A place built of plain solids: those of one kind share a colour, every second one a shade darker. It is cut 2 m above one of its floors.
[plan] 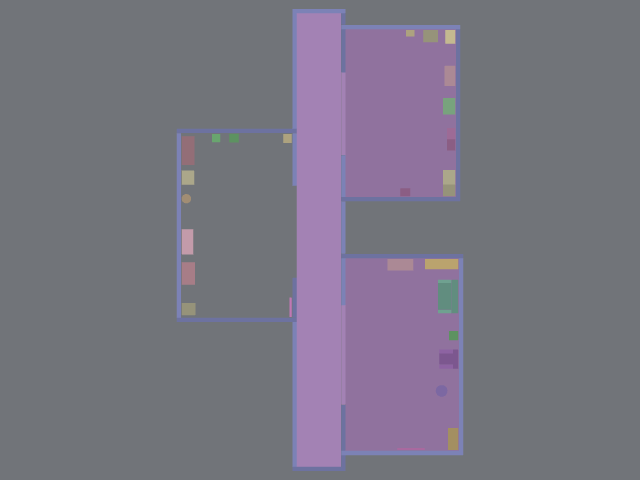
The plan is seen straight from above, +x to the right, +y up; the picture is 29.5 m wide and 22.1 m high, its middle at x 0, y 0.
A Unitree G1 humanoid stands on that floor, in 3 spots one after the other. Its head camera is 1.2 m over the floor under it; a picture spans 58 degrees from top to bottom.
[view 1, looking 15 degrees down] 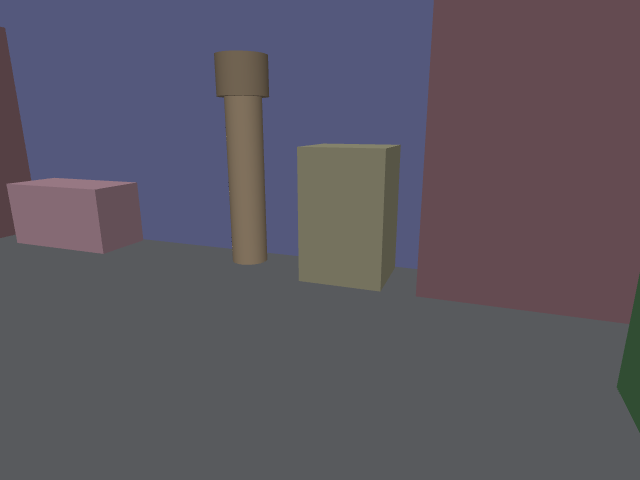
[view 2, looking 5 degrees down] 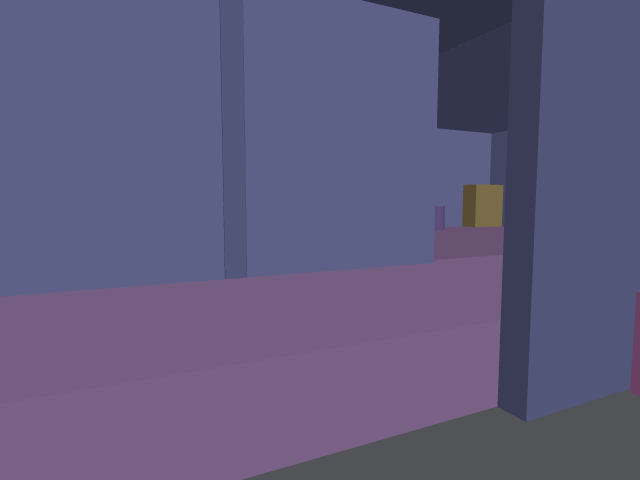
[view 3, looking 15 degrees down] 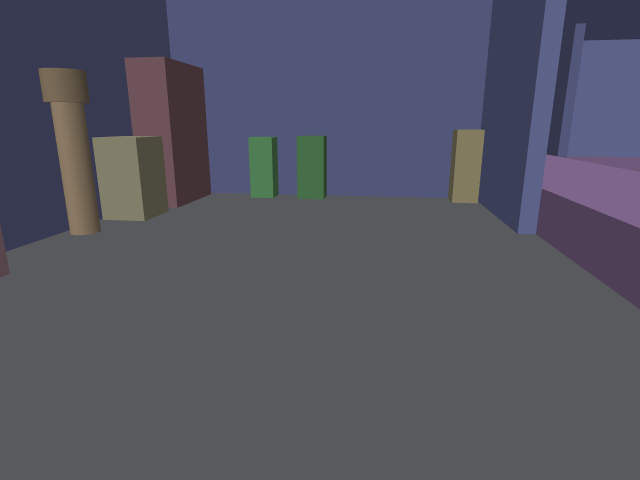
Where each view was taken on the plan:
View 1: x -2.81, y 3.80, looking -160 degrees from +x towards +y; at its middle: carton_stack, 3.28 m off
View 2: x -2.81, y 0.27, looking -26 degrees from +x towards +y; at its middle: wall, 4.23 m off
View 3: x -2.81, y -2.51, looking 98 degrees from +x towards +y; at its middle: ground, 4.64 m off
